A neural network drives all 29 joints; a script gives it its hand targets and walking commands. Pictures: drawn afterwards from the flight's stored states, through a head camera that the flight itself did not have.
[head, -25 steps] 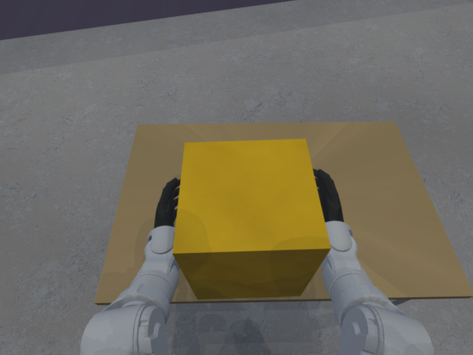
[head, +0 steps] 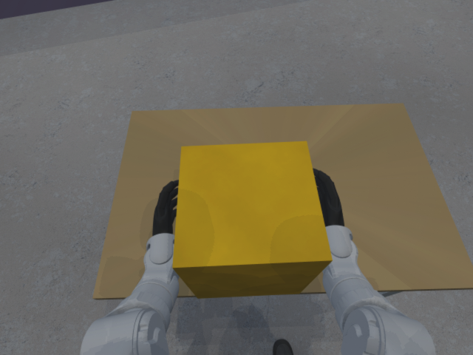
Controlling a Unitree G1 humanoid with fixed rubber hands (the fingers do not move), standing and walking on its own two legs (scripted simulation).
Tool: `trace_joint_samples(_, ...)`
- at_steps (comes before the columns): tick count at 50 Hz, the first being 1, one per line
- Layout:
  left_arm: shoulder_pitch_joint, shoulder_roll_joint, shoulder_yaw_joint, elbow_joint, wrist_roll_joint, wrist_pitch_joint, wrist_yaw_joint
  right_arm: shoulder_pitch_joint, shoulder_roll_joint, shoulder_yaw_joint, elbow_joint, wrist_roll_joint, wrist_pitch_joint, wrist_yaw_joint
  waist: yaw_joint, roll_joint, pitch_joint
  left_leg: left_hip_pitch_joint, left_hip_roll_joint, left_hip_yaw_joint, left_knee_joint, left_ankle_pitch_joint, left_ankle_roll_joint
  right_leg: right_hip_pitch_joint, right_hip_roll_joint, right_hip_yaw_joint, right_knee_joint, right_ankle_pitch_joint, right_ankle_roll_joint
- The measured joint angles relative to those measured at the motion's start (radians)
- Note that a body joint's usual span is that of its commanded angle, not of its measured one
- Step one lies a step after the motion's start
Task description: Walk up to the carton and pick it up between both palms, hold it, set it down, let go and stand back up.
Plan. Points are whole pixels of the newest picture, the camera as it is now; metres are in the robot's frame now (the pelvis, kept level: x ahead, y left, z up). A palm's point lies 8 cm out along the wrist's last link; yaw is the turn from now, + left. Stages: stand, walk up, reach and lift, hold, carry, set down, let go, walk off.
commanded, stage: set down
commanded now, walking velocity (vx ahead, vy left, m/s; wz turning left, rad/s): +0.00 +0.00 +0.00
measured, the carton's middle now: (246, 227) +0.34 -0.01 -0.05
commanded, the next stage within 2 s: none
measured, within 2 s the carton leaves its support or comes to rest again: neither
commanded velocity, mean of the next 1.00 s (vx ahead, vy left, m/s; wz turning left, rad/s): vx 0.00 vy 0.00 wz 0.00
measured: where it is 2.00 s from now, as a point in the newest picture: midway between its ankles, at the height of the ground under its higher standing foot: outside the picture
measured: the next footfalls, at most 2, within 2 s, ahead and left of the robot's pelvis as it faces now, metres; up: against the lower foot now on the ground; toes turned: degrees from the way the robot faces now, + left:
none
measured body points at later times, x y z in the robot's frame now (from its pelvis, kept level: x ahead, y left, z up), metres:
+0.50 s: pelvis -0.02 -0.01 -0.01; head +0.06 -0.02 +0.43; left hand +0.36 +0.16 -0.03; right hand +0.36 -0.19 -0.03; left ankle -0.04 +0.11 -0.74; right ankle +0.01 -0.14 -0.74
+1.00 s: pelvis -0.04 -0.03 -0.03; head +0.03 -0.04 +0.42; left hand +0.33 +0.18 -0.04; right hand +0.35 -0.22 -0.03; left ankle -0.04 +0.11 -0.74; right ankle +0.01 -0.14 -0.74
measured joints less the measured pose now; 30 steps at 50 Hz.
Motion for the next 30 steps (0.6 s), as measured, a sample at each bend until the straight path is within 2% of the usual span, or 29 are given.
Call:
trace_joint_samples(4, 0.000, -0.001, 0.009, 0.003, 0.000, -0.006, -0.004, -0.008, -0.004, -0.007, 0.019, -0.006, -0.012, 0.001, 0.000, 0.000, 0.000, -0.001, 0.000, 0.000, 0.000, 0.001, 0.000, -0.004, 0.000, 0.000, 0.004, -0.001, 0.000)
trace_joint_samples(8, 0.000, 0.011, -0.020, 0.013, 0.001, 0.007, 0.008, -0.032, -0.042, 0.041, 0.074, -0.003, 0.012, -0.001, 0.000, 0.000, -0.017, -0.008, 0.000, 0.000, 0.000, 0.002, -0.001, -0.013, 0.000, 0.000, 0.010, -0.003, 0.000)
trace_joint_samples(18, -0.023, 0.054, -0.125, 0.043, -0.093, 0.037, 0.014, -0.077, -0.078, 0.235, 0.132, 0.178, 0.071, -0.037, 0.000, -0.005, -0.064, -0.073, -0.001, 0.000, 0.040, -0.001, -0.005, -0.094, 0.001, 0.000, 0.083, -0.023, -0.001)
trace_joint_samples(30, -0.103, 0.157, -0.299, 0.174, -0.321, 0.025, -0.014, -0.108, -0.201, 0.456, 0.161, 0.442, 0.132, -0.035, 0.000, -0.011, -0.096, -0.133, -0.002, 0.000, 0.128, -0.024, -0.011, -0.173, 0.001, 0.000, 0.209, -0.065, -0.008)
